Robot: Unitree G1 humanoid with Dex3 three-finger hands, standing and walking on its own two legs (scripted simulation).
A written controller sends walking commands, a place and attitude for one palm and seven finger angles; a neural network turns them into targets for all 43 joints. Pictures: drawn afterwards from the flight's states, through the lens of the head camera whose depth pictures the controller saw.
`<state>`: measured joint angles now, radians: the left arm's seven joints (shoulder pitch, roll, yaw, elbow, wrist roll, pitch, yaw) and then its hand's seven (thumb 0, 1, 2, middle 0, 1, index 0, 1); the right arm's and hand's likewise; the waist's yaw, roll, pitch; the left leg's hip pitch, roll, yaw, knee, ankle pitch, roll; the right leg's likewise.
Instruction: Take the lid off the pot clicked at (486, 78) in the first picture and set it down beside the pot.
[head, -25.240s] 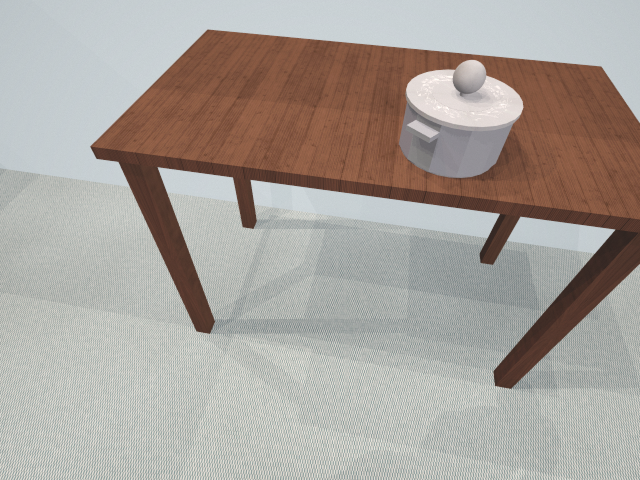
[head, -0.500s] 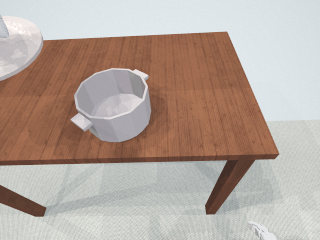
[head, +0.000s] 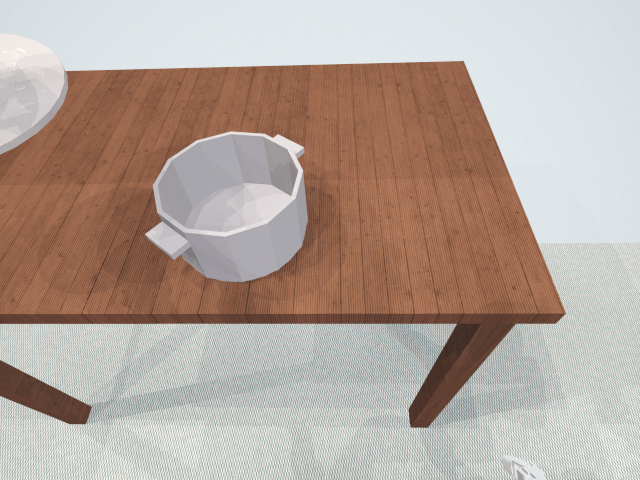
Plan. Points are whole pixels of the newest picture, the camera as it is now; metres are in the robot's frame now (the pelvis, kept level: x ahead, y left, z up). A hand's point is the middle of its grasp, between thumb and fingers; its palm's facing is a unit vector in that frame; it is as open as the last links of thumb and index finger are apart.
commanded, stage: lower the lid onto the table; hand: left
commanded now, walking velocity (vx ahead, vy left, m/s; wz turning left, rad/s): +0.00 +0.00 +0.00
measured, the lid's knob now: out of the picture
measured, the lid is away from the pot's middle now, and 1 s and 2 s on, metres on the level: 0.25 0.23 0.22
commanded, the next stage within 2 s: none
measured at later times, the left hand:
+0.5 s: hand out of the picture +0.43 +0.34 +0.27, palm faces -0.17 -0.11 -0.98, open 6.2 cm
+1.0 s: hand out of the picture +0.41 +0.33 +0.24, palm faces -0.25 -0.11 -0.96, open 6.2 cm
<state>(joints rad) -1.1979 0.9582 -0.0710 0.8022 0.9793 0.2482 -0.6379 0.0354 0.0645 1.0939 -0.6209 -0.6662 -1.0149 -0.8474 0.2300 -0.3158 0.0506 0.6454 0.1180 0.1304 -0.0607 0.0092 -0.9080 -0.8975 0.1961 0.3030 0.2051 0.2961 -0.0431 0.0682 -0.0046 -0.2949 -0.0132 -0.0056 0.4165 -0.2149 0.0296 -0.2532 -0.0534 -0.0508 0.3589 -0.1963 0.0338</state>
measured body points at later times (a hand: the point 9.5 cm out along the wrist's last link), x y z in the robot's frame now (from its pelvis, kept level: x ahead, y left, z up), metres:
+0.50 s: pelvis +0.00 +0.00 +0.00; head +0.04 -0.02 +0.45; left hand +0.43 +0.34 +0.33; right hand +0.10 -0.27 -0.13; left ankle -0.01 +0.10 -0.74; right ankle -0.02 -0.15 -0.74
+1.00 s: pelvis -0.01 +0.00 +0.00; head +0.03 -0.03 +0.45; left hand +0.42 +0.33 +0.29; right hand +0.10 -0.27 -0.13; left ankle -0.01 +0.10 -0.74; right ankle -0.02 -0.15 -0.74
